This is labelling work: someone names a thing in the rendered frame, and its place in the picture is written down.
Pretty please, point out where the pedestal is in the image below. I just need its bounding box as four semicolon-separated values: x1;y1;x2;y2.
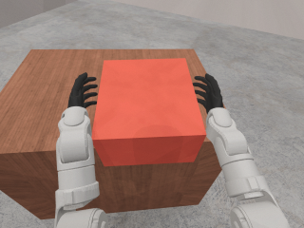
0;48;226;219

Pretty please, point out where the left robot upper arm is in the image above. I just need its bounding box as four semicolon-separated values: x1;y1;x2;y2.
56;208;109;228

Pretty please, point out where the right robot upper arm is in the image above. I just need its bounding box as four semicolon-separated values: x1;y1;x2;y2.
230;200;289;228

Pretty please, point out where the carton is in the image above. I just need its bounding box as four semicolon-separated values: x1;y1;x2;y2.
91;58;207;166

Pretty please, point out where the robot left forearm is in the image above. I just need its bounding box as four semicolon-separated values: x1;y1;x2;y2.
54;106;100;228

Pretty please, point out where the robot left hand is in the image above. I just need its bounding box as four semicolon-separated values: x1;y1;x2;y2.
67;72;98;108

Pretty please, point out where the robot right forearm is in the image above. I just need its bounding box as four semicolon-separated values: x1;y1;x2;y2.
205;107;291;228

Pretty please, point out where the robot right hand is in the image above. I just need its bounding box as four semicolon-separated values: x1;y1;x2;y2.
193;73;224;115

